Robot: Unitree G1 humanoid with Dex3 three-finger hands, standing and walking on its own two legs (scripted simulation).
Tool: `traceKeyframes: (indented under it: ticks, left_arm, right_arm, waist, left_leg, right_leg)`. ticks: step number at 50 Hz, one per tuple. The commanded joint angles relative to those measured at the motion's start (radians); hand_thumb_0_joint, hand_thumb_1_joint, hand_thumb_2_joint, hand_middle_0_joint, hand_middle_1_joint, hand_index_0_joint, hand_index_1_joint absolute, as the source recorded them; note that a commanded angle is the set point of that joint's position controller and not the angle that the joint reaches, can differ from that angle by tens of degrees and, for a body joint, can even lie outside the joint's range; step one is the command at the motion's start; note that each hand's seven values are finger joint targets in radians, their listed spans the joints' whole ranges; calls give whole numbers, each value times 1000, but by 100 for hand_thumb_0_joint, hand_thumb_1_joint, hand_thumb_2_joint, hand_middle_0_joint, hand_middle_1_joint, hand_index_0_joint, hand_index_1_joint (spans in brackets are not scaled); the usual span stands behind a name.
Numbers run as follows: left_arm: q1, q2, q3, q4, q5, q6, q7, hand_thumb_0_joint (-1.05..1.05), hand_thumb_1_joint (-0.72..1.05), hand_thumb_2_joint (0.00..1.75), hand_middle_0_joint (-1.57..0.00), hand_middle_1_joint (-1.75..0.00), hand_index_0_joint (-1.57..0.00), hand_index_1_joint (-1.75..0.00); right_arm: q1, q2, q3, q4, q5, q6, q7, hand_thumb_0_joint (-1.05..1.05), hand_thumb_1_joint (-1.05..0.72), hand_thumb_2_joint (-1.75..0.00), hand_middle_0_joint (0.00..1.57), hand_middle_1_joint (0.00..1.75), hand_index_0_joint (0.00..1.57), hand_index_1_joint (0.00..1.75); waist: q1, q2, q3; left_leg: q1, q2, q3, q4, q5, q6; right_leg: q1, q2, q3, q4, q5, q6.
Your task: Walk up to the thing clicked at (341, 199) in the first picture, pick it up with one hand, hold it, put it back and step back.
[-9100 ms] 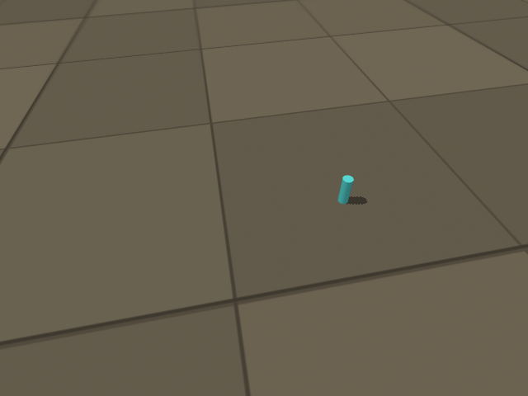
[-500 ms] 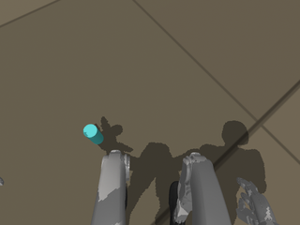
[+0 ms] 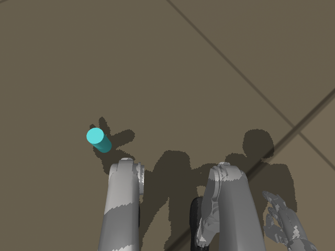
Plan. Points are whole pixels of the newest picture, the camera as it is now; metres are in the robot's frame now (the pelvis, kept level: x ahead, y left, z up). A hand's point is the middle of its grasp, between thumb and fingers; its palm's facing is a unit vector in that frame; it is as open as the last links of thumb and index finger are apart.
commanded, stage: go down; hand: left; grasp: from the side
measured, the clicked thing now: (100, 141) +0.41 +0.27 -0.33
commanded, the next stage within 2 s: approach in 1.12 s
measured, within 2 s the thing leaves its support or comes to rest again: neither
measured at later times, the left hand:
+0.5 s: hand out of the picture +0.30 +0.45 -0.02, palm faces +0.32 -0.94 -0.13, open 17.6 cm
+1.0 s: hand out of the picture +0.30 +0.45 -0.03, palm faces +0.31 -0.94 -0.11, open 17.6 cm
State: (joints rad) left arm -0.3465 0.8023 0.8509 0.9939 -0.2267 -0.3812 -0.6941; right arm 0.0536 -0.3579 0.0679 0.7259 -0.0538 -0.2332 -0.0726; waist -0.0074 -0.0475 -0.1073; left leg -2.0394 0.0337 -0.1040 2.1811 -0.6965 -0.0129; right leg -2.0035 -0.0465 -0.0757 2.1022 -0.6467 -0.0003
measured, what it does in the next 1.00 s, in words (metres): stands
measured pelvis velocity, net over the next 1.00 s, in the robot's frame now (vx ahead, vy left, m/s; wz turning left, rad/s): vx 0.00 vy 0.00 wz -0.01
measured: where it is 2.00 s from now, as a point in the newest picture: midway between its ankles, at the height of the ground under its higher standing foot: (164, 239)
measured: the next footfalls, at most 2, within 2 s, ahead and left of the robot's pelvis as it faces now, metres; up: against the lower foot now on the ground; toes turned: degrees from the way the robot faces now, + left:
none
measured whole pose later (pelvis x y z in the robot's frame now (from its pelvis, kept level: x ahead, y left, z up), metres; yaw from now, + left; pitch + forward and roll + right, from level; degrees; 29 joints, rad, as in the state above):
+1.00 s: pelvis +0.00 +0.00 -0.04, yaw +0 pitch +31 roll -6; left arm -0.39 0.84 0.91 1.02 -0.27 -0.40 -0.77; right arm 0.04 -0.37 0.09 0.74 -0.06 -0.21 -0.06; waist -0.01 -0.06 -0.08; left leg -2.14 0.02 -0.11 2.30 -0.71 -0.01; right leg -2.10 -0.05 -0.07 2.22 -0.66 0.01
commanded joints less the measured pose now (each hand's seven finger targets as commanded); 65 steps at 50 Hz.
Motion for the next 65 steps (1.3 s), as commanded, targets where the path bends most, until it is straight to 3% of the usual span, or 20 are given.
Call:
traceKeyframes:
  ticks: [1,7,9,15,17,20,23,28,29,32,35,39,45,49,51,55,58,61,64,65]
  left_arm:
    - [-101,463,99,-175,-32,-52,-3,0,-59,4,-6,-4,-5,-5]
    - [-114,430,83,-147,-40,-49,-21,0,-57,7,-5,-6,-4,-7]
    - [-121,469,105,-152,-41,-51,-19,0,-60,6,-5,-5,-4,-6]
    - [-121,462,105,-118,-43,-57,-28,0,-57,6,-5,-4,-3,-6]
    - [-123,491,122,-145,-45,-63,-28,0,-60,5,-5,-4,-4,-5]
    - [-146,466,105,-133,-51,-65,-36,0,-58,6,-5,-4,-3,-6]
    - [-145,501,126,-124,-54,-71,-41,0,-58,6,-5,-3,-3,-5]
    - [-121,484,127,-83,-62,-71,-58,0,-57,7,-5,-3,-3,-6]
    - [-156,523,142,-117,-63,-75,-57,0,-57,6,-5,-2,-3,-4]
    - [-124,499,142,-71,-67,-75,-65,0,-56,6,-5,-3,-3,-5]
    - [-137,523,156,-107,-69,-83,-71,0,-57,5,-5,-2,-3,-4]
    - [-134,480,134,-105,-76,-81,-79,0,-56,6,-5,-2,-2,-4]
    - [-130,475,133,-141,-87,-81,-75,0,-55,5,-5,-1,-2,-3]
    - [-161,533,155,-211,-83,-78,-62,0,-53,5,-5,-1,-2,-3]
    - [-148,475,129,-185,-88,-71,-60,0,-53,6,-5,-1,-2,-3]
    - [-147,490,139,-174,-87,-67,-59,0,-51,5,-5,-1,-2,-3]
    - [-152,455,120,-138,-90,-64,-67,0,-51,6,-4,-2,-2,-4]
    - [-168,474,128,-117,-94,-75,-69,0,-54,12,-6,-4,-1,-9]
    - [-128,427,114,-49,-106,-92,-80,0,-61,3,-8,-4,-4,-8]
    - [-147,398,101,-40,-111,-105,-82,0,-61,3,-8,-4,-4,-8]
  right_arm:
    - [98,-225,-77,-63,8,-22,-15,0,-92,-91,20,30,20,30]
    - [113,-236,-73,-44,9,-20,-12,0,-92,-91,20,30,20,30]
    - [114,-234,-72,-46,9,-17,-13,0,-92,-91,20,30,20,30]
    - [113,-241,-68,-40,8,-14,-9,0,-92,-91,20,30,20,30]
    - [115,-240,-67,-40,7,-12,-7,0,-93,-91,20,30,20,30]
    - [107,-241,-66,-41,8,-12,-5,0,-93,-91,20,30,20,30]
    - [107,-243,-65,-40,6,-12,-3,0,-92,-91,20,30,20,30]
    - [110,-246,-61,-36,4,-11,-2,0,-93,-91,20,30,20,30]
    - [109,-248,-61,-39,2,-11,-2,0,-93,-91,20,30,20,30]
    - [110,-248,-58,-33,1,-9,0,0,-93,-92,20,30,20,30]
    - [106,-253,-59,-30,-1,-5,-1,0,-93,-91,20,30,20,30]
    - [102,-255,-62,-30,1,-5,1,0,-93,-91,20,30,20,30]
    - [101,-251,-66,-34,4,-2,0,0,-93,-92,20,30,20,30]
    - [98,-254,-67,-39,7,-2,-3,0,-93,-92,20,30,20,30]
    - [96,-244,-68,-42,9,-3,-3,0,-93,-92,20,30,20,30]
    - [95,-254,-65,-40,13,-1,-4,0,-93,-92,20,30,20,30]
    - [97,-255,-63,-48,18,0,-2,0,-93,-92,20,30,20,30]
    - [89,-249,-59,-57,17,-1,0,0,-94,-92,20,30,20,30]
    - [76,-243,-51,-56,11,-8,3,0,-92,-91,20,30,20,30]
    - [77,-244,-49,-54,10,-10,4,0,-92,-91,20,30,20,30]
  waist:
    - [64,213,-569]
    - [51,245,-547]
    - [60,220,-564]
    - [51,227,-548]
    - [67,241,-571]
    - [51,233,-534]
    - [59,228,-541]
    - [51,212,-555]
    - [56,209,-569]
    - [54,208,-558]
    - [66,235,-579]
    - [50,236,-563]
    - [51,219,-596]
    - [69,254,-601]
    - [51,218,-573]
    - [59,270,-549]
    - [37,253,-534]
    - [40,210,-525]
    - [35,182,-493]
    - [18,187,-478]
  left_leg:
    - [371,-12,52,-316,73,37]
    - [401,-9,25,-310,111,29]
    - [379,-12,39,-289,109,33]
    - [370,-10,24,-288,98,32]
    - [380,-10,29,-283,109,29]
    - [355,-10,31,-276,77,33]
    - [340,-10,39,-264,63,35]
    - [338,-14,41,-240,114,34]
    - [327,-15,54,-226,118,36]
    - [327,-16,50,-220,139,34]
    - [348,-14,48,-214,168,29]
    - [352,-12,33,-222,137,29]
    - [339,-16,47,-209,142,32]
    - [354,-14,45,-231,107,32]
    - [323,-17,51,-227,87,36]
    - [356,-13,24,-252,106,29]
    - [362,-14,7,-257,98,27]
    - [319,-17,26,-233,80,35]
    - [279,-19,40,-208,86,37]
    - [272,-21,37,-197,98,37]
  right_leg:
    - [304,50,-8,-207,29,-34]
    - [224,47,-24,-155,65,-41]
    - [252,48,-18,-168,58,-39]
    - [217,47,-28,-134,51,-40]
    - [225,46,-23,-130,56,-41]
    - [194,49,-25,-132,35,-39]
    - [212,49,-21,-133,20,-37]
    - [219,48,-24,-117,53,-37]
    - [238,48,-15,-127,52,-36]
    - [230,48,-20,-111,67,-38]
    - [217,47,-21,-95,89,-40]
    - [185,46,-30,-83,72,-39]
    - [215,47,-23,-95,73,-37]
    - [214,47,-20,-101,48,-37]
    - [214,49,-19,-117,33,-34]
    - [165,45,-30,-87,56,-40]
    - [145,43,-37,-86,50,-41]
    - [165,46,-28,-107,29,-36]
    - [172,49,-28,-104,29,-34]
    - [159,50,-31,-91,40,-37]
